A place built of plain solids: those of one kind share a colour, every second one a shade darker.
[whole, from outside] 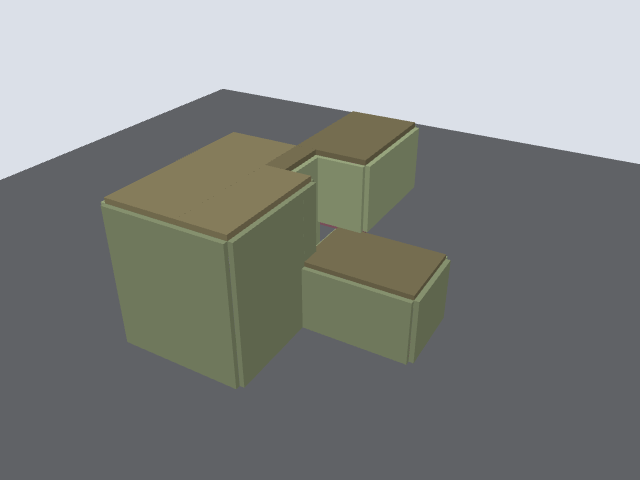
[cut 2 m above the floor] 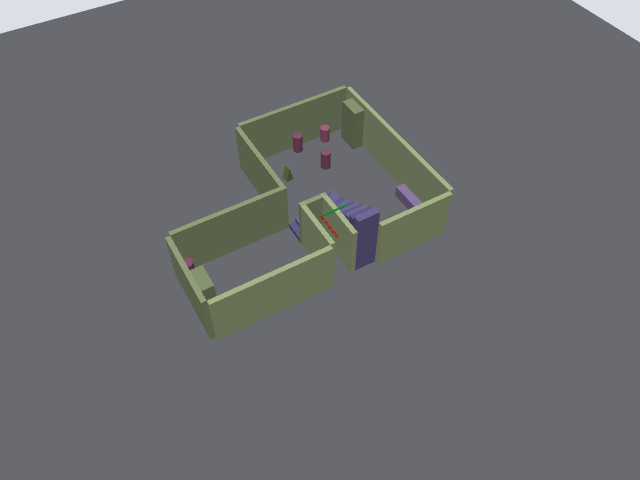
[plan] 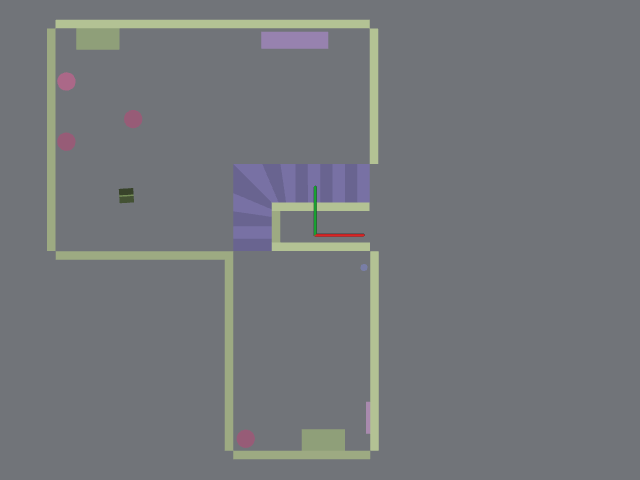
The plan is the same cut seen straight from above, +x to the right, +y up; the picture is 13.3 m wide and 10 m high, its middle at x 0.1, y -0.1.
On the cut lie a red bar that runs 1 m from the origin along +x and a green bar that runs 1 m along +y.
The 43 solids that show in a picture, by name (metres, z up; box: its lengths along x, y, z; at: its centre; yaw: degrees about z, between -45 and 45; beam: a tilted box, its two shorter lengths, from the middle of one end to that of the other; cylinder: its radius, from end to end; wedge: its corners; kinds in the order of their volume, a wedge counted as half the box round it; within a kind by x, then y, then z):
{
 "wall_1": {"box": [0.18, 4.64, 5.31], "at": [-5.5, 1.99, 2.6]},
 "wall_2": {"box": [3.7, 0.18, 5.31], "at": [-3.56, -0.42, 2.6]},
 "wall_3": {"box": [6.54, 0.18, 5.31], "at": [-2.14, 4.4, 2.6]},
 "wall_4": {"box": [0.18, 4.16, 2.52], "at": [-1.8, -2.41, 1.21]},
 "wall_5": {"box": [0.8, 0.18, 2.79], "at": [-1.31, -0.42, 3.86]},
 "wall_6": {"box": [0.18, 1.01, 5.31], "at": [-0.82, 0.18, 2.6]},
 "wall_7": {"box": [2.85, 0.18, 2.52], "at": [-0.28, -4.58, 1.21]},
 "wall_8": {"box": [2.04, 0.18, 5.31], "at": [0.11, 0.59, 2.6]},
 "wall_9": {"box": [2.05, 0.18, 2.52], "at": [0.12, -0.24, 1.21]},
 "wall_10": {"box": [0.18, 1.98, 2.58], "at": [1.05, -0.31, 3.97]},
 "wall_11": {"box": [0.18, 2.83, 5.31], "at": [1.23, 2.9, 2.6]},
 "wall_12": {"box": [0.18, 4.16, 2.52], "at": [1.24, -2.41, 1.21]},
 "wall_13": {"box": [4.45, 0.18, 2.58], "at": [3.36, -1.38, 3.97]},
 "roof_1": {"box": [4.5, 1.81, 0.2], "at": [-3.16, 0.58, 5.36]},
 "roof_2": {"box": [6.54, 2.83, 0.2], "at": [-2.14, 2.9, 5.36]},
 "roof_3": {"box": [2.85, 4.16, 0.18], "at": [-0.28, -2.41, 2.56]},
 "roof_4": {"box": [2.04, 0.8, 0.2], "at": [0.11, 1.08, 5.36]},
 "roof_5": {"box": [4.45, 2.78, 0.2], "at": [3.36, 0.09, 5.36]},
 "tread_1": {"wedge": [[-1.71, -0.33, -0.05], [-1.71, -0.33, 0.18], [-1.71, -0.07, -0.05], [-1.71, -0.07, 0.18], [-0.91, -0.33, -0.05], [-0.91, -0.33, 0.18], [-0.91, -0.07, -0.05], [-0.91, -0.07, 0.18]]},
 "tread_2": {"wedge": [[-1.71, -0.07, -0.05], [-1.71, -0.07, 0.36], [-1.71, 0.19, -0.05], [-1.71, 0.19, 0.36], [-0.91, -0.07, -0.05], [-0.91, -0.07, 0.36], [-0.91, 0.19, -0.05], [-0.91, 0.19, 0.36]]},
 "tread_3": {"wedge": [[-1.71, 0.19, -0.05], [-1.71, 0.19, 0.53], [-1.71, 0.5, -0.05], [-1.71, 0.5, 0.54], [-0.91, 0.19, -0.05], [-0.91, 0.19, 0.53], [-0.91, 0.38, -0.05], [-0.91, 0.38, 0.53]]},
 "tread_4": {"wedge": [[-1.71, 0.5, -0.05], [-1.71, 0.5, 0.71], [-1.71, 0.88, -0.05], [-1.71, 0.88, 0.71], [-0.91, 0.38, -0.05], [-0.91, 0.38, 0.71], [-0.91, 0.54, -0.05], [-0.91, 0.54, 0.71]]},
 "tread_5": {"wedge": [[-1.71, 0.88, -0.05], [-1.71, 0.88, 0.89], [-1.71, 1.49, -0.05], [-1.71, 1.49, 0.89], [-0.91, 0.54, -0.05], [-0.91, 0.54, 0.89], [-0.91, 0.69, -0.05], [-0.91, 0.69, 0.89]]},
 "tread_6": {"wedge": [[-1.71, 1.48, -0.05], [-1.71, 1.48, 1.07], [-1.1, 1.48, -0.05], [-1.1, 1.48, 1.07], [-0.91, 0.68, -0.05], [-0.91, 0.68, 1.07], [-0.76, 0.68, -0.05], [-0.76, 0.68, 1.07]]},
 "tread_7": {"wedge": [[-1.1, 1.48, -0.05], [-1.1, 1.48, 1.25], [-0.76, 0.68, -0.05], [-0.76, 0.68, 1.25], [-0.72, 1.48, -0.05], [-0.72, 1.48, 1.25], [-0.6, 0.68, -0.05], [-0.6, 0.68, 1.25]]},
 "tread_8": {"wedge": [[-0.72, 1.48, -0.05], [-0.72, 1.48, 1.43], [-0.61, 0.68, -0.05], [-0.61, 0.68, 1.43], [-0.41, 0.68, -0.05], [-0.41, 0.68, 1.43], [-0.41, 1.48, -0.05], [-0.41, 1.48, 1.43]]},
 "tread_9": {"wedge": [[-0.41, 0.68, -0.05], [-0.41, 0.68, 1.6], [-0.41, 1.48, -0.05], [-0.41, 1.48, 1.6], [-0.15, 0.68, -0.05], [-0.15, 0.68, 1.6], [-0.15, 1.48, -0.05], [-0.15, 1.48, 1.6]]},
 "tread_10": {"wedge": [[-0.15, 0.68, -0.05], [-0.15, 0.68, 1.78], [-0.15, 1.48, -0.05], [-0.15, 1.48, 1.78], [0.11, 0.68, -0.05], [0.11, 0.68, 1.78], [0.11, 1.48, -0.05], [0.11, 1.48, 1.78]]},
 "tread_11": {"wedge": [[0.11, 0.68, -0.05], [0.11, 0.68, 1.96], [0.11, 1.48, -0.05], [0.11, 1.48, 1.96], [0.37, 0.68, -0.05], [0.37, 0.68, 1.96], [0.37, 1.48, -0.05], [0.37, 1.48, 1.96]]},
 "tread_12": {"wedge": [[0.36, 0.68, -0.05], [0.36, 0.68, 2.14], [0.36, 1.48, -0.05], [0.36, 1.48, 2.14], [0.62, 0.68, -0.05], [0.62, 0.68, 2.14], [0.62, 1.48, -0.05], [0.62, 1.48, 2.14]]},
 "tread_13": {"wedge": [[0.62, 0.68, -0.05], [0.62, 0.68, 2.32], [0.62, 1.48, -0.05], [0.62, 1.48, 2.32], [0.88, 0.68, -0.05], [0.88, 0.68, 2.32], [0.88, 1.48, -0.05], [0.88, 1.48, 2.32]]},
 "tread_14": {"wedge": [[0.88, 0.68, -0.05], [0.88, 0.68, 2.49], [0.88, 1.48, -0.05], [0.88, 1.48, 2.5], [1.14, 0.68, -0.05], [1.14, 0.68, 2.5], [1.14, 1.48, -0.05], [1.14, 1.48, 2.5]]},
 "floor_1": {"box": [4.45, 2.78, 0.21], "at": [3.36, 0.09, 2.57]},
 "lockers_1": {"box": [0.9, 0.45, 1.85], "at": [-4.53, 4.09, 0.88]},
 "lockers_2": {"box": [0.9, 0.45, 1.85], "at": [0.17, -4.27, 0.88]},
 "bin_1": {"cylinder": 0.19, "from": [-5.18, 1.95, 0.0], "to": [-5.18, 1.95, 0.75]},
 "bin_2": {"cylinder": 0.19, "from": [-5.18, 3.2, 0.0], "to": [-5.18, 3.2, 0.62]},
 "bin_3": {"cylinder": 0.19, "from": [-3.79, 2.42, 0.0], "to": [-3.79, 2.42, 0.75]},
 "bin_4": {"cylinder": 0.19, "from": [-1.45, -4.24, 0.0], "to": [-1.45, -4.24, 0.75]},
 "bench_1": {"box": [1.4, 0.36, 0.5], "at": [-0.43, 4.06, 0.2]},
 "cabinet_1": {"box": [0.09, 0.67, 0.78], "at": [1.1, -3.8, 1.41]},
 "sign_1": {"wedge": [[-4.09, 0.96, 0.0], [-4.08, 0.8, 0.62], [-4.08, 0.83, 0.62], [-4.07, 0.66, 0.0], [-3.79, 0.98, 0.0], [-3.78, 0.82, 0.62], [-3.78, 0.85, 0.62], [-3.77, 0.68, 0.0]]},
 "extinguisher_1": {"cylinder": 0.07, "from": [1.02, -0.67, 0.0], "to": [1.02, -0.67, 0.52]}
}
